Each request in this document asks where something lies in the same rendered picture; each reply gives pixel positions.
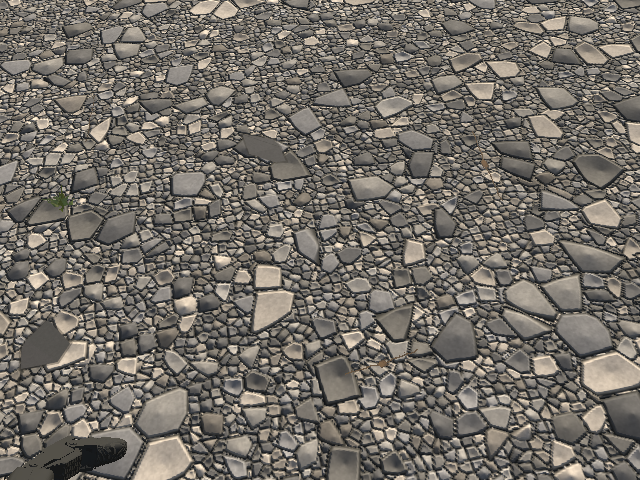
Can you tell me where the robot left hand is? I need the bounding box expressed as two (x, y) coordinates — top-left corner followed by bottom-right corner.
(4, 436), (127, 480)

